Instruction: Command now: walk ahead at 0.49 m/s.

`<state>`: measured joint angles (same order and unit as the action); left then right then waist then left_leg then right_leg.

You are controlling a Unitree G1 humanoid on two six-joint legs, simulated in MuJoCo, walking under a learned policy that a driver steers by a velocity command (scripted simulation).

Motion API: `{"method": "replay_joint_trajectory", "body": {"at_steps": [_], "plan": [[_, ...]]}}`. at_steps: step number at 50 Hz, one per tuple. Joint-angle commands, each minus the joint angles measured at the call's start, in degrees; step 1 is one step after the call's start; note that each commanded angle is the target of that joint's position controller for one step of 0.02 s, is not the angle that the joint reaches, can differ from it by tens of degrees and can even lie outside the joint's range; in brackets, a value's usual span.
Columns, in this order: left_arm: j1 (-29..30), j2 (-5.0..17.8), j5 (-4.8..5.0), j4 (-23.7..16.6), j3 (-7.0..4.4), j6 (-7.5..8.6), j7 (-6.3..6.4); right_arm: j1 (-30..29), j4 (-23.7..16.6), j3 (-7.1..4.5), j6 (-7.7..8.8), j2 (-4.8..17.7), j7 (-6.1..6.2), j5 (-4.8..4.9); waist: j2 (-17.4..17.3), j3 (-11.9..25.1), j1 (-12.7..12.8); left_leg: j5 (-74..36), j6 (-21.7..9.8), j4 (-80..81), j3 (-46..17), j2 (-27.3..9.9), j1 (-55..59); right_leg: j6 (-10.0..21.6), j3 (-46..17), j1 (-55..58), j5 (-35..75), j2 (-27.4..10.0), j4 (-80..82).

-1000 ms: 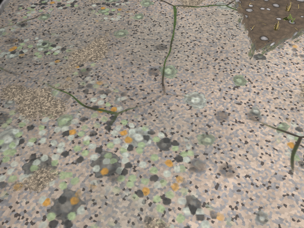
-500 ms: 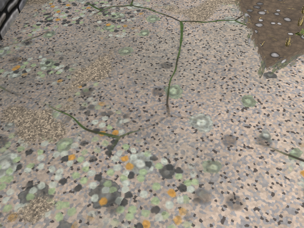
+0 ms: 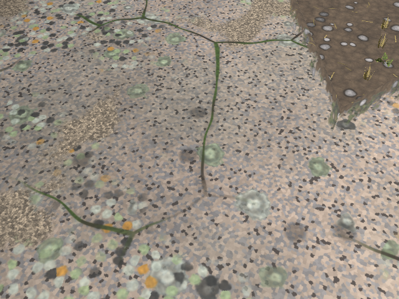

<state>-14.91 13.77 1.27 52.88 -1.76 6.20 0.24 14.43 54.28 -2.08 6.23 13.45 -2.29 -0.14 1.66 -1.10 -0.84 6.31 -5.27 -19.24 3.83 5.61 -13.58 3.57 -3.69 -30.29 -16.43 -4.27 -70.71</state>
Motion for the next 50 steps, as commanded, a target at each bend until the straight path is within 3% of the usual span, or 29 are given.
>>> {"method": "replay_joint_trajectory", "body": {"at_steps": [1,3,7,12,15,16,17,18,19,20,21,22,23,25,26,28,31,35,40,42,43,44,45,46,47,48,49,50], "plan": [[-5.51,2.59,-0.68,-2.07,-0.95,-1.08,0.81,-1.62,-2.09,-0.37,1.39,4.76,0.19,-0.09,-4.12,-1.11,3.50,-3.19,-10.50,14.13,-13.91,-15.99,-4.03,-1.63,-0.34,-3.14,4.76,-4.51,4.47],[0.38,3.14,-1.23,-4.32,-1.12,-1.05,1.06,1.05,-1.25,-0.76,1.16,6.67,1.09,-0.16,-3.79,-1.97,1.98,-4.41,-10.23,14.49,-13.06,-15.98,-2.62,-2.85,0.22,-7.44,10.91,-5.26,11.38],[9.83,2.24,-0.97,-7.02,-0.76,-0.49,0.60,6.11,-0.12,-0.98,0.41,8.14,2.08,0.71,-3.84,-1.78,-1.43,-6.06,-7.35,13.40,-10.08,-14.70,2.36,-3.09,2.06,-7.14,21.58,-3.18,28.42],[18.15,2.65,-0.01,-9.98,-0.41,-0.07,-1.01,10.94,1.94,-1.18,-0.63,8.84,2.18,1.29,-4.77,-3.29,-4.23,-3.94,-6.61,9.92,-10.76,-17.71,10.99,-2.66,2.99,-6.90,19.08,-1.03,38.10],[16.93,4.41,0.01,-10.78,-0.92,0.71,-2.01,10.36,2.22,-1.67,-1.53,9.88,2.48,1.31,-5.92,-2.41,-2.12,-8.54,-5.34,5.39,-11.90,-20.08,15.12,-0.32,3.43,-2.89,12.53,0.28,41.75],[13.14,5.64,-0.08,-9.93,-1.58,0.92,-2.05,9.02,1.90,-1.75,-1.82,10.31,2.52,1.27,-6.42,-0.36,0.39,-16.27,-4.47,1.20,-10.99,-19.36,14.93,0.74,4.78,3.08,11.25,1.85,43.03],[4.63,8.05,-0.16,-7.27,-2.97,1.02,-1.81,8.09,1.47,-1.36,-2.08,9.35,2.49,0.92,-5.65,4.64,4.39,-24.54,-3.10,-8.43,-8.51,-16.28,13.15,2.39,5.82,14.23,11.31,3.43,44.03],[-7.42,12.65,-0.72,-4.63,-4.44,1.07,-1.32,7.32,-0.20,-0.32,-1.95,7.15,2.48,-0.02,-1.14,13.61,8.83,-17.78,-0.90,-25.61,-5.08,-12.68,2.95,6.32,-3.12,31.97,12.98,-4.76,42.57],[-13.33,17.77,-1.23,-2.99,-5.75,0.49,-1.50,14.00,-0.56,1.82,-0.59,-0.09,1.92,0.30,14.31,21.26,6.83,10.79,3.26,-46.92,-2.15,-2.63,-21.54,15.26,-28.64,53.45,3.79,-17.73,47.42],[-13.12,11.95,-1.13,-3.13,-4.15,0.47,-1.64,12.82,0.35,0.87,0.81,4.44,1.72,1.37,11.84,22.04,7.60,24.65,2.39,-55.63,-10.57,-3.71,-28.65,15.15,-37.68,53.51,0.05,-18.66,53.01],[-7.55,9.13,-0.91,-4.14,-3.14,0.56,-1.59,7.53,-1.39,-0.36,1.56,8.88,1.56,2.59,8.28,13.36,6.40,20.57,1.25,-57.54,-10.61,-6.89,-32.32,12.19,-29.13,45.86,2.43,-16.88,53.59],[-2.16,7.49,-0.94,-5.41,-2.47,0.46,-1.65,4.17,-2.25,-0.48,1.57,8.94,1.88,2.48,3.56,9.10,4.49,15.14,1.25,-55.44,-8.88,-9.99,-30.17,10.66,-21.28,37.48,8.29,-14.52,54.83],[0.98,5.94,-1.15,-5.79,-2.01,0.45,-2.00,2.34,-2.59,-0.74,1.19,8.09,2.22,1.58,0.92,5.49,2.94,11.71,1.62,-51.81,-8.12,-11.65,-28.07,9.90,-16.19,30.49,12.55,-12.09,56.98],[2.03,3.54,-1.66,-5.04,-1.36,0.67,-2.51,3.83,-2.24,-1.02,-0.51,5.90,2.50,0.99,1.94,3.60,0.25,7.63,1.78,-47.69,-7.89,-13.43,-22.36,8.35,-9.81,23.84,15.97,-8.24,60.40],[1.01,5.27,-1.58,-4.27,-1.80,0.87,-2.43,5.26,-2.05,-0.79,-1.08,4.34,2.51,1.04,3.45,3.37,-0.54,7.22,2.39,-46.37,-7.47,-13.49,-21.36,9.61,-8.51,22.13,18.90,-8.74,61.30],[-1.01,6.36,-1.44,-2.95,-2.18,1.03,-1.98,2.79,-3.07,-1.06,-1.63,4.76,2.64,0.72,2.08,1.36,-0.56,4.20,3.52,-42.41,-7.26,-13.96,-24.19,10.24,-5.88,21.73,22.46,-8.44,62.68],[-3.22,7.24,-1.80,-1.70,-2.48,0.59,-0.87,-3.01,-4.75,-1.25,-1.91,4.36,2.48,0.91,1.18,0.16,0.79,-3.89,4.00,-34.34,-7.70,-13.87,-29.10,8.86,-1.78,24.43,23.67,-8.43,63.65],[-5.06,7.87,-1.81,-0.49,-2.48,0.49,-0.05,-9.45,-6.80,-1.02,-1.78,3.45,1.67,1.33,1.58,-1.58,2.93,-12.57,3.04,-23.69,-7.13,-11.72,-27.60,6.66,3.76,25.68,20.80,-7.77,65.26],[-8.17,8.07,-1.32,1.66,-2.67,-0.47,0.45,-16.46,-10.57,-0.62,-1.67,2.78,0.11,1.44,0.74,-4.34,5.16,-10.39,1.53,-17.21,-5.42,-10.50,-30.85,5.62,7.66,34.91,23.17,-10.68,62.95],[-6.11,8.66,-1.30,1.22,-2.76,-1.53,0.99,-17.32,-12.15,-0.70,-1.48,2.87,-0.87,1.01,1.34,-4.78,4.12,-6.10,0.73,-15.05,-2.45,-9.02,-28.44,4.20,10.11,35.79,35.93,-10.73,57.65],[-5.02,9.63,-1.19,0.63,-2.95,-2.05,1.42,-16.07,-12.60,-1.10,-1.38,3.66,-1.29,0.72,2.57,-3.08,3.08,-3.59,0.16,-14.99,-0.25,-7.20,-24.53,3.34,11.02,35.76,46.58,-10.45,53.48],[-4.22,10.50,-1.03,0.00,-3.14,-2.50,1.91,-12.62,-12.31,-1.76,-1.26,4.91,-1.53,0.56,4.07,-0.04,1.40,-1.73,-0.51,-15.27,1.71,-4.81,-19.06,2.32,11.63,35.63,56.22,-9.89,47.85],[-3.05,11.00,-1.01,-0.66,-3.24,-3.05,2.32,-5.17,-10.63,-2.96,-1.16,6.88,-1.61,0.72,4.31,4.03,-2.22,-2.89,-1.59,-13.13,2.78,-2.26,-10.21,0.93,12.62,34.02,60.44,-8.47,38.55],[-2.74,11.17,-0.85,-1.52,-3.12,-3.09,2.47,2.19,-8.97,-4.62,-1.19,10.33,-1.01,0.69,2.27,8.02,-5.88,-10.85,-3.56,-8.29,0.37,-1.87,1.83,-1.71,13.48,28.03,53.61,-5.27,25.86],[-4.05,8.42,-2.80,-3.97,-2.03,-2.17,2.19,7.29,-8.58,-5.87,-1.77,16.26,0.58,-0.04,-9.25,14.95,-5.49,-34.69,-8.34,-11.57,-16.77,-15.04,19.55,-5.00,13.77,11.70,18.53,0.00,5.12],[-11.32,2.28,-2.67,-4.90,0.12,-0.37,0.93,5.17,-10.89,-5.53,-1.55,18.91,0.58,-1.21,-17.86,26.90,-0.29,-49.19,-22.06,-8.82,-44.41,-30.01,36.89,-7.16,3.91,-6.29,-23.79,10.21,-13.66],[-7.51,8.70,-1.49,-4.49,-1.47,0.59,0.16,5.10,-11.89,-5.01,-2.28,14.87,0.65,-0.82,-7.66,29.37,-3.81,-43.88,-19.27,-7.42,-38.54,-26.34,33.19,-5.80,-4.36,-6.69,-20.24,5.80,-15.71],[-2.21,9.15,-0.10,-6.58,-1.69,0.52,0.30,0.57,-13.08,-4.31,-2.53,11.98,0.79,0.02,-5.48,21.03,-3.03,-38.04,-16.17,-6.38,-29.95,-23.20,25.52,-4.92,-2.67,-9.43,-15.59,3.52,-12.38]]}}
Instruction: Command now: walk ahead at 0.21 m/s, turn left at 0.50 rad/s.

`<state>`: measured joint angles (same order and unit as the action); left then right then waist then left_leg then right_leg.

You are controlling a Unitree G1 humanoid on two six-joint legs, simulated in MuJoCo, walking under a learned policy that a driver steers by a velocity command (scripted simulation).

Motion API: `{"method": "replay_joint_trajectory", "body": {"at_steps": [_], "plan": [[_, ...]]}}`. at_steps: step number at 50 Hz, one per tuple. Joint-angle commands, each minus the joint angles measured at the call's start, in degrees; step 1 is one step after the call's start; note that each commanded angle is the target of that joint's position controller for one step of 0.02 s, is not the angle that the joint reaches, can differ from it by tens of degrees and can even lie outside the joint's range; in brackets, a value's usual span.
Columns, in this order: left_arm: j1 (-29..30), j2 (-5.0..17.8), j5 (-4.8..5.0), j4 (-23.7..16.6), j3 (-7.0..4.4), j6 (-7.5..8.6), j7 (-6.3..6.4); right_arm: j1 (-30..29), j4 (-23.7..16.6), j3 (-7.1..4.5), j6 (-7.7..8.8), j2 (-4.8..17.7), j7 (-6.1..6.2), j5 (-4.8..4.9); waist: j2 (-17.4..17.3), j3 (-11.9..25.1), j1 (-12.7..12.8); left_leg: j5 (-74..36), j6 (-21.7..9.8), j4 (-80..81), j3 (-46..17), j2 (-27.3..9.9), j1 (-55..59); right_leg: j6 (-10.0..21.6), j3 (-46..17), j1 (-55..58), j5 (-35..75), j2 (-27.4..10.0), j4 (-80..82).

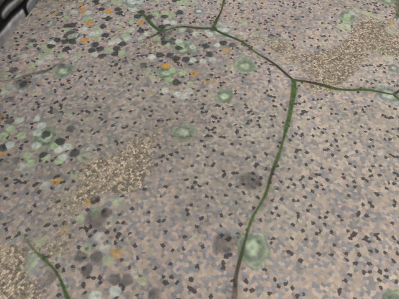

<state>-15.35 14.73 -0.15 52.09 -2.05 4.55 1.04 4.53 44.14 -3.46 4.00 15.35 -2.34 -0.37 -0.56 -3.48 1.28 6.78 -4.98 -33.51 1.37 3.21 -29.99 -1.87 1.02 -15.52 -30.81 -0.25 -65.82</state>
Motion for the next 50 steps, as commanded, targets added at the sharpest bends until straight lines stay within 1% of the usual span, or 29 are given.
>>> {"method": "replay_joint_trajectory", "body": {"at_steps": [1,2,3,5,8,11,13,14,19,21,22,23,24,25,26,27,28,30,33,36,39,42,43,45,46,47,48,49,50], "plan": [[0.27,7.70,0.78,-5.81,-1.57,1.51,0.39,6.87,-3.52,-2.50,-0.67,8.45,0.95,1.27,2.64,15.88,-3.20,-33.33,-13.52,10.28,-22.34,-17.48,31.87,0.06,-5.84,-23.94,2.43,-2.75,-12.55],[1.08,8.44,0.03,-6.36,-2.20,0.43,1.24,4.98,-4.08,-2.10,-1.04,7.21,1.15,1.40,2.43,12.36,-1.75,-29.93,-12.51,12.38,-20.37,-15.82,23.86,-0.28,-5.58,-21.48,4.62,-3.80,-8.91],[0.33,8.37,-0.18,-7.00,-2.51,-0.76,1.47,4.43,-4.41,-2.06,-1.32,7.29,1.20,0.62,0.58,10.98,-0.04,-28.42,-12.21,14.01,-19.45,-14.52,18.00,-0.35,-5.76,-17.54,5.74,-4.19,-6.81],[-1.26,6.24,-0.52,-7.69,-2.36,-2.03,1.99,4.11,-4.90,-2.53,-1.32,8.52,1.35,-0.17,-2.14,10.72,1.25,-30.25,-12.40,15.00,-17.35,-12.67,12.83,-1.15,-4.92,-14.94,7.76,-3.17,-2.69],[0.76,5.90,-0.95,-9.20,-2.46,-2.77,2.77,5.09,-5.48,-2.94,-1.82,9.68,2.46,0.39,-3.26,12.56,0.78,-28.21,-11.28,14.08,-17.63,-11.79,13.65,-2.45,-5.48,-17.12,11.86,-2.04,3.66],[4.71,6.12,-0.73,-11.03,-2.63,-3.52,2.98,5.30,-6.43,-2.95,-3.23,9.84,3.67,1.05,-4.48,12.57,-0.48,-12.12,-8.97,14.32,-20.82,-10.71,14.61,-3.11,-6.84,-19.19,15.69,-1.44,9.40],[7.68,5.92,-0.34,-12.32,-2.54,-3.28,2.42,5.36,-6.96,-2.84,-3.74,9.51,4.19,1.52,-5.66,11.46,-1.64,8.91,-7.89,16.77,-24.02,-9.56,14.44,-2.84,-7.35,-19.60,18.37,-1.12,15.56],[9.13,5.97,-0.18,-13.01,-2.52,-2.90,2.06,5.44,-7.15,-2.92,-3.76,9.89,4.33,1.54,-7.10,10.43,-2.24,14.99,-7.88,17.88,-26.05,-9.73,14.40,-2.70,-7.41,-19.58,18.59,-0.81,18.61],[10.92,6.54,0.74,-14.37,-2.82,0.32,0.40,7.99,-7.34,-2.92,-3.71,9.97,4.09,1.25,-8.27,9.00,-3.74,19.62,-8.15,16.34,-30.59,-9.85,15.08,-0.68,-6.32,-11.19,14.21,1.68,31.33],[7.08,6.28,1.34,-13.53,-3.24,1.27,0.04,6.69,-7.95,-2.44,-3.95,8.99,3.93,1.43,-8.07,7.90,-0.72,22.79,-6.98,14.34,-31.38,-7.76,11.46,0.90,-4.99,-1.85,16.65,1.94,40.00],[4.14,7.09,1.32,-12.63,-3.77,1.55,0.14,6.23,-8.40,-1.91,-3.94,7.48,3.91,1.41,-6.67,7.53,0.97,24.11,-5.24,11.06,-30.07,-5.38,6.96,2.13,-5.23,5.47,18.39,-0.20,44.23],[-1.29,9.94,0.38,-11.89,-4.54,1.61,0.53,6.38,-9.01,-0.84,-3.63,3.91,3.79,1.32,-1.02,10.69,2.63,28.70,-2.02,-0.27,-24.89,-1.90,-1.17,5.56,-12.81,16.39,14.83,-9.74,45.48],[-4.87,14.43,-1.52,-11.23,-5.46,1.10,0.53,6.12,-11.22,-0.39,-2.81,2.06,3.52,2.23,12.51,9.86,2.05,28.33,0.04,-13.04,-12.75,5.50,-13.97,11.57,-29.72,21.65,3.46,-19.85,51.02],[-4.79,13.75,-1.48,-11.04,-5.83,1.41,0.08,3.59,-12.65,-1.30,-1.84,6.72,3.11,1.58,13.50,5.19,2.05,24.51,1.00,-21.02,-12.18,-0.20,-21.48,14.86,-38.04,18.77,-3.50,-24.60,53.15],[-2.66,10.52,-0.41,-11.88,-5.05,1.45,0.27,3.59,-11.98,-2.06,-1.71,9.04,2.75,1.31,10.22,2.80,1.62,20.18,1.97,-24.60,-11.68,-2.41,-22.77,14.09,-33.38,17.32,-3.81,-22.44,53.19],[-1.14,8.54,0.22,-12.47,-4.45,1.23,0.50,5.06,-10.59,-2.33,-2.00,8.76,2.54,1.13,8.61,2.34,1.04,16.76,3.15,-26.87,-10.68,-3.16,-22.29,11.92,-28.08,16.98,-0.69,-19.18,53.38],[-0.33,8.00,0.34,-12.68,-4.14,0.94,0.66,5.73,-10.24,-2.40,-2.08,8.12,2.31,1.12,8.32,2.29,0.69,13.61,3.90,-28.67,-9.89,-3.87,-22.22,10.45,-24.07,16.61,3.23,-17.46,53.80],[-0.84,7.62,-0.33,-12.42,-3.72,1.21,0.64,4.84,-10.54,-2.09,-1.94,5.94,1.62,1.39,7.71,1.44,1.14,7.51,4.85,-31.67,-8.16,-5.03,-20.63,9.79,-15.87,13.56,13.81,-15.16,55.40],[-2.48,7.83,-0.72,-11.45,-3.75,1.54,0.23,2.87,-11.44,-1.75,-1.97,4.31,1.32,1.59,7.62,1.39,1.92,1.65,6.18,-30.16,-6.84,-6.06,-19.90,10.26,-8.13,12.61,22.21,-13.96,56.30],[-3.52,8.81,-0.52,-10.37,-3.95,1.24,0.10,-0.32,-12.42,-1.42,-1.99,3.37,0.80,1.56,7.30,0.52,2.88,-3.01,6.62,-22.04,-5.29,-6.80,-18.06,10.02,-2.70,13.20,27.74,-13.78,56.28],[-4.70,10.38,0.14,-9.25,-4.35,0.89,0.13,-4.81,-13.70,-0.80,-1.76,2.04,-0.31,1.65,7.17,-1.06,4.39,-5.70,5.90,-12.86,-2.29,-7.07,-14.15,9.55,1.25,13.40,28.91,-14.43,56.23],[-5.76,11.88,1.20,-8.06,-4.86,0.41,-0.06,-7.23,-14.90,-0.73,-1.74,2.17,-1.32,2.04,6.87,-2.47,4.43,-1.87,3.67,-7.08,0.34,-6.63,-11.01,9.01,3.40,16.01,31.37,-16.23,55.28],[-5.73,12.37,1.56,-7.78,-5.05,0.14,-0.12,-7.29,-15.20,-0.89,-1.76,2.59,-1.56,2.04,7.04,-2.41,3.84,0.44,2.54,-5.55,1.41,-5.96,-9.27,8.63,4.32,17.12,35.86,-16.78,53.98],[-5.13,14.13,1.99,-7.56,-5.60,-0.42,0.10,-3.69,-14.88,-2.09,-2.02,4.89,-1.59,1.60,8.60,1.25,0.51,5.72,-0.31,-3.40,4.73,-2.14,-0.09,7.46,7.48,18.37,59.07,-16.72,45.57],[-4.62,14.52,2.18,-7.58,-5.64,-0.80,0.35,3.78,-12.99,-3.44,-2.19,7.04,-1.41,1.64,8.10,5.76,-4.05,3.88,-2.27,0.00,6.18,0.61,10.30,6.40,9.66,17.21,68.30,-15.53,35.74],[-5.33,13.37,2.05,-7.93,-5.10,-0.72,0.66,13.86,-10.23,-5.38,-2.53,10.50,-0.57,1.84,6.03,11.40,-8.79,0.38,-4.53,2.17,4.66,1.93,26.63,4.52,11.10,9.35,66.24,-13.46,22.51],[-7.20,7.60,-0.31,-10.41,-3.07,-0.07,0.34,20.13,-9.04,-6.53,-2.76,15.80,0.77,2.05,-6.42,17.44,-8.83,2.61,-10.28,2.71,-17.65,-12.16,47.86,1.75,10.30,-12.87,28.05,-9.05,1.79],[-8.73,4.71,-0.03,-12.71,-1.28,2.08,-0.27,19.75,-10.15,-5.94,-1.77,18.14,0.63,2.03,-14.99,28.08,-5.77,12.53,-19.58,13.62,-48.97,-24.00,56.16,0.42,-1.10,-26.15,-3.44,0.38,-12.83],[-2.79,10.04,2.40,-12.93,-2.80,3.26,-0.87,20.36,-9.09,-4.34,-1.21,12.33,0.31,1.25,-7.28,24.24,-8.86,12.26,-15.75,15.90,-42.66,-22.31,53.48,1.27,-6.49,-31.55,1.33,-2.76,-15.39]]}}
Over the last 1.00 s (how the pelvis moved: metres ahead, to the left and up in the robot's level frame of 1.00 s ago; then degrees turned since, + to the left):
0.52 -0.02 -0.02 12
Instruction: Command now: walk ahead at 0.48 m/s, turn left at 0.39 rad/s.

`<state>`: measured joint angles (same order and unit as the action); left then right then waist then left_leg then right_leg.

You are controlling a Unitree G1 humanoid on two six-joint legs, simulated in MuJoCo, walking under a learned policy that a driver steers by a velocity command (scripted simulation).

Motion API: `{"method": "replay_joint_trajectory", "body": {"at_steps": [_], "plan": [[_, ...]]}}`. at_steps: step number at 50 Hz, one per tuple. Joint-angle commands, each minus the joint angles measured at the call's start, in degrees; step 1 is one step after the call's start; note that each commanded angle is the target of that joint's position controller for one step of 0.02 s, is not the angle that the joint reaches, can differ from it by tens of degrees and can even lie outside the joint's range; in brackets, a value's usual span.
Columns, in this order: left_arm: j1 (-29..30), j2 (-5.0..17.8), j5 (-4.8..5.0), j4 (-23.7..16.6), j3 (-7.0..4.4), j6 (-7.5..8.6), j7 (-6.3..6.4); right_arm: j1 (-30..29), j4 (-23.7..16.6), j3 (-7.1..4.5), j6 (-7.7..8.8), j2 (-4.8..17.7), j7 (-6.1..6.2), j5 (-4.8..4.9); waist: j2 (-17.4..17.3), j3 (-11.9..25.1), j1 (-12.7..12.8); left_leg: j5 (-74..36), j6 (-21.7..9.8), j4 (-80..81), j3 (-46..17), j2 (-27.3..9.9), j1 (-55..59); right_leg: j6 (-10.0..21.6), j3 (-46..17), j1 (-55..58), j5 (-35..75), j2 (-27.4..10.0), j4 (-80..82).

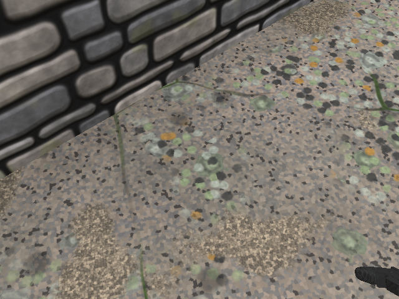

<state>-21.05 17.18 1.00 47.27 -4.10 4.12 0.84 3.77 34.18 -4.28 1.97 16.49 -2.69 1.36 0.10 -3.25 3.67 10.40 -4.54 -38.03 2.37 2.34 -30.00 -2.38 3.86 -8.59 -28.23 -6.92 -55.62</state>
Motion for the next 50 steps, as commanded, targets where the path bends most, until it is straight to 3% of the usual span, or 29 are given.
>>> {"method": "replay_joint_trajectory", "body": {"at_steps": [1,2,3,4,6,10,13,17,19,21,23,24,25,26,27,28,29,30,31,33,35,40,42,45,47,48,49,50], "plan": [[5.20,7.60,2.04,-8.62,-0.52,4.06,-0.82,18.50,1.54,-2.74,1.21,9.01,0.64,-0.46,-7.39,16.33,-10.02,3.75,-13.88,19.85,-34.16,-20.01,45.42,3.01,-7.77,-39.47,2.79,1.51,-23.28],[6.00,7.01,0.88,-7.84,-0.41,3.95,-0.33,13.89,1.27,-2.01,1.51,7.39,0.69,-0.38,-2.09,11.80,-7.47,-1.87,-11.67,20.09,-27.40,-17.67,35.84,3.19,-7.41,-36.28,7.17,-1.24,-18.96],[5.47,7.32,-0.03,-7.26,-0.83,3.31,-0.21,10.48,1.01,-1.25,1.83,5.31,0.64,-0.83,-2.78,9.10,-5.22,-7.84,-10.78,21.27,-22.50,-15.65,28.88,3.04,-7.57,-32.58,9.77,-2.76,-15.49],[3.38,7.02,0.05,-6.55,-0.89,2.40,-0.56,8.81,1.03,-0.94,2.18,4.63,0.65,-1.46,-4.26,8.23,-3.39,-10.02,-10.47,23.13,-19.78,-14.71,24.40,3.04,-7.99,-29.14,11.92,-3.66,-14.50],[1.33,5.22,0.18,-5.40,-0.61,0.76,-0.75,8.22,2.60,-1.04,3.33,5.03,0.69,-1.55,-4.12,6.93,-1.89,-14.16,-10.80,26.16,-15.33,-14.32,20.19,2.23,-7.40,-27.37,14.36,-3.63,-12.60],[6.81,3.74,-0.04,-6.67,-0.23,-0.24,-0.51,10.10,5.74,-1.02,4.28,5.29,1.43,-2.03,-2.79,2.09,-3.25,-18.64,-8.72,29.06,-6.98,-12.84,19.75,0.98,-8.45,-32.86,25.63,-2.41,-3.35],[10.93,2.77,0.25,-7.46,0.11,0.41,-1.41,10.40,6.82,-0.84,4.41,5.80,1.98,-2.09,-2.64,0.74,-5.10,-17.35,-6.12,30.02,-1.83,-11.73,21.27,1.95,-7.93,-31.23,35.99,0.21,8.45],[17.50,1.23,0.35,-10.29,0.96,0.76,-3.07,13.70,9.32,-1.06,3.84,6.98,2.49,-1.47,-1.68,-2.10,-8.10,-18.24,-5.23,30.01,0.46,-14.64,28.86,3.68,-5.77,-33.62,37.48,1.76,17.78],[19.53,1.12,0.20,-12.06,1.10,0.84,-4.08,14.91,10.28,-1.26,2.92,7.43,2.78,-1.19,-1.43,-2.38,-8.65,-22.71,-4.91,27.37,1.16,-16.37,34.51,4.78,-4.57,-36.16,33.22,2.40,19.86],[19.24,1.78,0.08,-13.51,0.86,0.76,-4.89,14.11,10.32,-1.55,1.88,8.57,3.28,-0.98,-2.53,-0.97,-7.33,-35.19,-3.79,22.56,2.59,-17.07,37.69,6.46,-1.93,-34.17,26.83,4.25,21.03],[14.41,4.18,-0.11,-13.62,-0.28,0.20,-4.91,13.17,9.82,-2.02,0.95,10.51,4.07,-0.92,-5.46,4.07,-4.13,-56.09,-2.41,12.91,4.28,-16.57,38.84,8.71,2.02,-25.26,20.08,8.46,19.99],[7.23,6.59,-0.09,-12.43,-1.52,-0.03,-4.58,12.37,9.61,-2.04,0.52,11.01,4.42,-0.91,-5.61,8.09,0.00,-60.24,-1.32,2.99,5.43,-15.50,36.34,10.40,2.63,-15.32,20.08,10.62,21.41],[-1.85,10.07,-0.04,-10.86,-3.15,-0.28,-3.70,11.81,8.94,-1.60,0.73,10.34,4.75,-0.92,-2.93,12.97,5.03,-50.84,0.78,-11.62,6.35,-13.20,26.36,13.15,-2.61,1.02,24.56,8.92,24.48],[-5.40,16.55,-0.17,-10.61,-4.63,-0.20,-2.99,18.52,6.30,0.79,2.18,3.07,3.88,-2.49,11.52,20.81,1.21,-6.49,4.67,-35.65,4.95,-3.22,0.59,23.66,-31.07,25.59,21.44,-6.56,24.92],[-6.75,13.29,0.16,-11.23,-3.52,0.06,-2.95,16.74,6.40,1.31,4.48,4.27,2.52,-2.46,10.85,28.83,2.46,22.27,4.77,-44.43,-7.38,2.71,-10.00,28.15,-52.68,33.80,16.63,-12.23,34.60],[-5.08,10.28,-0.42,-11.28,-2.60,0.02,-2.75,10.80,4.60,0.22,5.80,7.79,1.55,0.10,6.95,22.03,3.79,18.43,3.52,-45.36,-10.58,-1.26,-15.36,24.09,-44.84,29.86,14.24,-10.59,36.49],[-1.19,8.96,-0.23,-11.87,-2.22,0.00,-2.59,7.69,3.35,0.71,6.44,7.26,1.44,0.44,1.83,14.60,1.97,13.67,2.89,-40.33,-9.46,-3.88,-15.52,21.82,-37.37,20.39,16.61,-8.46,37.27],[2.64,7.78,-0.14,-12.69,-1.79,-0.16,-2.56,6.49,3.34,0.62,6.47,6.75,1.83,-0.67,-2.29,9.29,-0.61,11.29,3.21,-34.70,-8.24,-5.88,-13.45,20.37,-31.77,11.13,22.29,-6.17,38.24],[5.11,6.43,-0.68,-13.64,-1.24,-0.16,-2.43,7.33,3.46,0.13,5.85,7.25,2.16,-1.45,-1.50,7.23,-2.81,9.46,3.79,-31.18,-8.11,-7.47,-9.40,19.87,-28.11,4.61,27.36,-4.46,39.65],[7.22,6.29,-0.83,-14.25,-1.15,-0.06,-2.11,9.73,3.92,0.04,4.39,6.51,2.52,-2.12,1.08,6.11,-5.00,7.74,5.73,-27.21,-7.18,-8.07,-5.50,20.21,-24.89,-2.23,32.05,-2.28,41.79],[6.64,7.39,-0.64,-13.60,-1.40,0.15,-1.48,9.02,3.79,0.42,3.48,5.27,3.02,-2.50,1.82,5.33,-5.16,4.39,7.81,-21.78,-5.94,-7.73,-4.59,19.98,-20.96,-6.35,36.03,-0.76,42.26],[3.01,8.67,0.18,-11.71,-1.83,-0.87,-0.23,-1.98,1.54,1.54,3.80,2.91,2.67,-1.97,4.68,4.46,-0.67,-13.39,9.24,0.36,-4.91,-3.81,0.17,15.53,-17.54,-8.51,28.29,3.30,40.21],[1.21,9.14,0.41,-10.89,-2.03,-1.23,-0.18,-4.64,0.78,1.28,4.27,3.77,2.17,-1.28,5.41,4.51,0.48,-14.70,9.01,4.51,-5.55,-2.55,1.64,14.99,-20.52,-6.56,25.05,2.12,38.82],[0.60,8.40,0.53,-10.40,-1.97,-1.71,0.03,-4.73,0.41,0.20,5.14,6.21,1.56,-0.87,6.58,4.58,-0.31,-10.08,7.29,9.26,-7.47,-1.96,3.34,13.96,-26.61,-1.47,21.53,0.01,34.34],[2.27,7.73,0.31,-10.80,-1.90,-2.01,0.11,0.06,1.55,-0.76,5.75,7.41,1.58,-0.69,8.10,5.16,-3.44,-7.13,5.02,11.93,-6.70,-1.89,9.54,12.47,-28.64,-1.06,22.08,0.27,30.19],[2.61,5.77,0.08,-11.25,-1.24,-1.92,0.03,5.17,2.56,-1.59,6.05,8.82,1.94,-1.20,7.61,8.21,-6.03,-6.80,3.10,12.90,-7.31,-3.70,18.06,10.64,-26.91,-2.94,23.40,2.76,24.41],[2.29,2.14,-0.62,-12.25,0.09,-1.64,-0.19,13.47,3.15,-2.51,6.23,11.91,2.48,-2.17,1.36,15.50,-9.36,-2.75,-0.71,12.56,-16.59,-13.49,32.05,8.34,-21.78,-9.38,16.67,6.39,8.92],[-5.59,-0.56,0.88,-14.10,1.05,-1.12,-0.21,18.40,5.31,-3.63,5.38,16.55,2.29,-2.78,-18.59,21.38,-5.83,9.94,-10.40,17.79,-43.46,-25.81,48.68,4.69,-13.98,-29.50,-5.77,13.73,-9.18]]}}
Over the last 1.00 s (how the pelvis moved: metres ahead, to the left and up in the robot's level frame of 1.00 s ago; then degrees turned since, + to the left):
0.30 0.10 -0.01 35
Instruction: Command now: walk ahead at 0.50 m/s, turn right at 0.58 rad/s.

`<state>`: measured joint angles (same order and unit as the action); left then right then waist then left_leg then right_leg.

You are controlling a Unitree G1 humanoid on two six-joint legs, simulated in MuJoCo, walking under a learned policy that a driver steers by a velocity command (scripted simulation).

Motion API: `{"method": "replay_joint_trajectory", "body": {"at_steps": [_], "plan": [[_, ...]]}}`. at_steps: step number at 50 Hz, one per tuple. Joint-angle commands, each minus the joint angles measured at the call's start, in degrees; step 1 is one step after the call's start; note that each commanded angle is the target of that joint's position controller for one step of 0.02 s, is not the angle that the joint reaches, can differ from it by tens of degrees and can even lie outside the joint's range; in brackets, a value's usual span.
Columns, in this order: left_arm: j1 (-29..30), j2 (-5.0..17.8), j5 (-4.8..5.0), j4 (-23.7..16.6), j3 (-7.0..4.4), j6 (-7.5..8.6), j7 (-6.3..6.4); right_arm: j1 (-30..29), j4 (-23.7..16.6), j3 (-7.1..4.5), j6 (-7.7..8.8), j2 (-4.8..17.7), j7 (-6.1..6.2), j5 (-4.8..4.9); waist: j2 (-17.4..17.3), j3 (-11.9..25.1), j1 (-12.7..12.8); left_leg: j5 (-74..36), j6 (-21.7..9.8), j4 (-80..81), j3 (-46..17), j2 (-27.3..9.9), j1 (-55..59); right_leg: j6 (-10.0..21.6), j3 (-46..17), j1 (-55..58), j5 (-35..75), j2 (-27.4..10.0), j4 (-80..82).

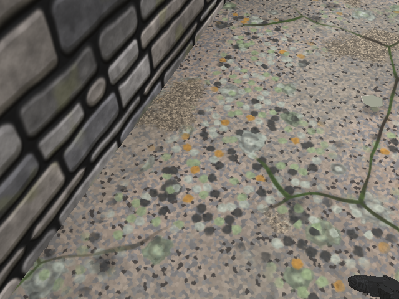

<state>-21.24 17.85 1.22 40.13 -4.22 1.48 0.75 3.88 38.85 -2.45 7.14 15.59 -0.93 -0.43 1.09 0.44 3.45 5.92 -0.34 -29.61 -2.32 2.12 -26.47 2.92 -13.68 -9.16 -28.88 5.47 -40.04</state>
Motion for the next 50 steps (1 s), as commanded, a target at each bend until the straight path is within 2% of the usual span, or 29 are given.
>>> {"method": "replay_joint_trajectory", "body": {"at_steps": [1,2,3,4,6,8,11,16,20,22,23,24,25,26,27,28,29,30,31,32,34,37,40,42,45,47,48,49,50], "plan": [[-5.15,4.86,1.25,-5.39,0.16,1.53,0.13,17.51,0.03,-4.55,-0.03,12.29,0.20,0.46,-15.04,14.25,-7.06,27.04,-14.33,12.04,-44.07,-26.47,43.65,-1.60,2.67,-36.45,-3.83,-3.48,-32.81],[1.02,7.93,0.81,-5.81,-0.76,1.19,0.11,15.42,-0.55,-3.58,-0.41,8.80,0.49,0.63,-9.53,7.41,-8.73,25.45,-11.67,12.52,-34.66,-23.80,37.50,-2.00,3.53,-38.08,1.69,-5.35,-35.10],[4.20,7.49,0.10,-6.44,-0.86,0.92,0.16,12.84,-0.82,-3.03,-0.82,7.71,0.59,0.13,-5.81,3.76,-8.03,17.63,-10.05,13.01,-26.90,-21.25,31.20,-2.34,5.21,-36.46,5.81,-7.15,-34.43],[6.27,6.80,-0.39,-7.21,-1.01,0.96,-0.08,11.20,-0.42,-2.60,-1.10,6.45,0.68,-0.03,-5.49,0.79,-7.23,11.01,-9.58,14.15,-21.41,-18.97,26.47,-2.52,5.31,-35.53,8.61,-8.55,-32.04],[5.74,4.86,0.41,-7.56,-0.95,0.56,-0.79,10.22,0.35,-2.17,-0.92,5.29,0.91,-0.27,-8.11,-0.49,-5.41,4.65,-8.86,16.70,-13.76,-16.35,21.60,-2.55,6.47,-31.86,11.09,-10.59,-29.35],[6.37,2.97,0.41,-8.03,-0.55,0.01,-1.01,10.55,1.57,-2.46,-0.55,6.06,0.87,0.15,-7.76,-1.18,-4.98,0.10,-9.81,18.56,-9.17,-16.35,20.35,-3.03,7.62,-32.41,12.21,-11.20,-27.17],[9.24,2.01,0.01,-9.04,-0.13,-0.20,-1.14,10.97,3.24,-3.14,-0.57,8.20,0.99,-0.03,-5.81,-1.70,-5.13,-7.19,-10.70,19.72,-3.93,-17.30,21.70,-3.99,7.93,-34.98,17.22,-11.83,-21.28],[17.12,0.49,0.08,-10.48,0.61,0.65,-2.79,12.06,5.36,-3.24,-1.51,9.98,1.37,0.40,-4.86,-3.44,-7.84,-10.93,-8.39,19.55,5.64,-15.74,23.72,-3.04,12.17,-31.57,29.79,-10.96,-5.45],[21.52,0.92,0.41,-12.57,0.48,0.70,-4.20,14.33,7.08,-3.77,-2.64,12.05,1.33,1.50,-5.04,-5.17,-8.39,-16.87,-7.03,17.47,8.92,-17.81,28.98,-0.51,15.53,-29.44,26.22,-9.51,1.71],[19.37,2.82,-0.03,-12.73,-0.51,0.42,-4.38,13.96,7.13,-4.33,-3.28,13.83,1.65,2.00,-6.74,-2.86,-5.93,-35.39,-5.91,10.93,11.29,-18.02,31.21,1.93,18.59,-23.47,20.30,-6.17,3.11],[15.14,4.50,-0.22,-11.94,-1.45,0.16,-4.26,13.73,7.03,-4.65,-3.69,14.78,1.92,2.19,-7.47,-0.07,-3.14,-44.49,-5.32,4.03,12.43,-17.68,31.47,3.46,20.00,-17.54,17.95,-3.87,3.78],[6.19,6.89,-0.13,-9.63,-3.01,-0.06,-3.82,12.83,6.73,-4.56,-4.01,14.63,2.19,2.41,-6.30,4.44,2.05,-46.51,-3.94,-7.13,14.00,-16.16,27.80,5.59,20.54,-5.26,21.30,-1.50,7.59],[-3.75,10.71,0.07,-7.14,-4.87,-0.65,-2.67,13.48,5.84,-3.70,-3.72,12.48,2.42,1.42,-1.92,9.54,6.45,-32.42,-1.70,-23.52,13.85,-14.07,14.45,8.36,12.90,12.75,23.06,-4.79,8.37],[-1.49,17.82,0.54,-7.64,-5.54,-0.19,-2.14,19.76,2.27,-0.71,-2.36,3.44,1.33,-1.23,15.28,14.62,-1.61,25.11,1.69,-44.94,10.03,-2.75,-12.13,19.00,-19.74,32.28,16.67,-20.95,12.17],[-4.29,13.22,0.24,-9.20,-4.24,0.68,-2.40,14.10,1.55,-1.22,-0.15,8.20,0.45,0.66,9.48,23.52,3.34,27.74,1.12,-51.62,-3.09,-1.28,-18.08,21.79,-34.69,34.83,6.53,-24.80,21.50],[-2.33,10.29,-0.40,-8.23,-3.23,1.50,-2.62,7.87,-0.31,-2.04,0.82,10.92,0.10,2.86,6.08,14.40,3.93,21.75,0.10,-50.67,-3.34,-3.91,-22.27,18.24,-26.39,28.86,10.01,-23.01,22.93],[1.00,8.98,-0.22,-8.16,-2.77,1.90,-2.56,6.74,-0.70,-1.57,1.31,9.86,0.40,2.37,1.73,8.77,1.33,16.60,-0.34,-45.47,-2.99,-6.22,-20.34,16.30,-19.48,19.89,15.65,-20.53,22.99],[4.86,7.41,-0.34,-8.69,-2.20,1.96,-2.47,6.96,0.03,-1.70,1.23,9.70,0.81,0.93,-0.36,5.35,-1.28,14.16,0.18,-40.76,-2.82,-7.84,-16.60,14.86,-14.06,11.90,22.37,-18.25,23.26],[7.21,6.32,-1.05,-9.38,-1.72,2.05,-2.29,8.26,0.41,-2.07,0.62,10.16,0.84,0.30,0.65,4.08,-3.43,12.45,0.61,-38.13,-3.21,-8.96,-12.39,14.41,-10.69,6.22,27.54,-16.63,24.36],[8.24,6.13,-1.24,-9.49,-1.59,2.11,-2.12,9.00,0.57,-2.18,-0.09,9.98,0.78,0.06,1.18,3.48,-4.51,11.69,1.27,-36.17,-3.00,-9.05,-10.10,14.42,-9.46,2.87,29.77,-15.76,25.54],[7.88,6.49,-0.84,-8.50,-1.64,2.43,-1.56,8.86,0.71,-1.83,-1.17,8.25,0.85,-0.50,0.98,2.39,-5.11,9.99,3.05,-31.62,-1.65,-8.58,-8.63,14.78,-6.10,-1.91,34.49,-14.69,26.51],[5.54,8.02,-0.52,-6.80,-2.07,2.18,-0.43,2.50,-0.97,-0.92,-1.62,5.90,0.87,-0.73,1.41,0.15,-3.26,-0.10,4.71,-19.88,-0.86,-6.89,-8.58,13.05,-2.13,-5.41,33.65,-11.93,26.67],[3.02,8.51,-0.08,-5.28,-2.23,1.65,0.06,-4.16,-2.41,-0.30,-1.24,4.68,0.20,-0.18,2.77,-0.65,-0.51,-9.90,4.63,-7.33,-0.55,-3.91,-3.83,10.35,-1.20,-7.10,27.35,-9.91,25.59],[1.07,8.87,0.21,-4.09,-2.39,1.48,0.07,-6.71,-3.33,-0.51,-0.88,5.45,-0.22,0.50,3.37,-0.89,0.50,-11.36,4.23,-3.70,-1.24,-2.80,-1.89,9.74,-3.75,-6.01,24.32,-10.93,24.40],[0.11,7.97,0.42,-3.06,-2.24,1.05,0.25,-6.84,-3.84,-1.50,-0.28,7.66,-0.65,0.82,4.68,-0.74,-0.12,-6.61,2.64,0.48,-3.01,-2.30,-0.40,8.73,-9.07,-0.94,21.64,-12.74,19.61],[1.19,7.55,0.23,-3.05,-2.24,0.61,0.34,-2.72,-3.01,-2.33,0.19,8.63,-0.55,0.96,6.50,-0.03,-2.58,-2.23,0.73,2.52,-2.10,-1.93,4.99,7.53,-11.13,0.09,23.27,-12.57,15.64],[1.52,5.87,0.04,-3.28,-1.67,0.56,0.26,2.27,-1.88,-3.12,0.42,9.73,-0.20,0.60,6.22,2.58,-5.09,-2.21,-0.91,4.27,-1.63,-2.55,12.73,5.90,-9.78,-1.09,25.51,-10.13,10.59],[1.59,2.47,-0.55,-4.14,-0.40,0.75,0.05,10.21,-1.25,-4.01,0.68,12.38,0.27,-0.43,1.79,9.72,-8.59,-0.18,-4.56,3.14,-8.89,-10.75,26.51,3.70,-5.74,-6.75,21.22,-6.92,-3.59],[-6.64,-1.19,0.69,-5.24,0.78,1.18,0.00,16.63,0.45,-5.21,-0.06,17.20,0.43,-1.12,-15.39,18.28,-6.22,10.10,-14.45,6.60,-33.56,-24.66,47.04,-0.91,2.76,-26.62,-2.12,1.34,-23.35]]}}
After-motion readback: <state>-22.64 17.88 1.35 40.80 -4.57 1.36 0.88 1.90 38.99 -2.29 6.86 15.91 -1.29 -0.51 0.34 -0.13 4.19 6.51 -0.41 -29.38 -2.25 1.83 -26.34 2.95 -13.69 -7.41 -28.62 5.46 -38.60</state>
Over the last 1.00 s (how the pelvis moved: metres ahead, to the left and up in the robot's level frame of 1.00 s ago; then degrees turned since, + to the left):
0.59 -0.07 0.01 -27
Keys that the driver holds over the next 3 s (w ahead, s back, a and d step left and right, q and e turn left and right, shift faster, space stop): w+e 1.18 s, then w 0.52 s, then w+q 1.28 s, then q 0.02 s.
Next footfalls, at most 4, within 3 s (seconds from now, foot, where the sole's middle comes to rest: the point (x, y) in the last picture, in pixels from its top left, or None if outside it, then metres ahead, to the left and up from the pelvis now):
0.50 right None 0.38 -0.19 -0.76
0.98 left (255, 233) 0.72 -0.12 -0.76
1.48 right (365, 238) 0.73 -0.52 -0.76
2.02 left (362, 155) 1.11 -0.59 -0.76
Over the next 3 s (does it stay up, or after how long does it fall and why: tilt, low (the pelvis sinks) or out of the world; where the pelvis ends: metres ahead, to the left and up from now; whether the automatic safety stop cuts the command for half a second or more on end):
stays up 1.38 -0.81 0.00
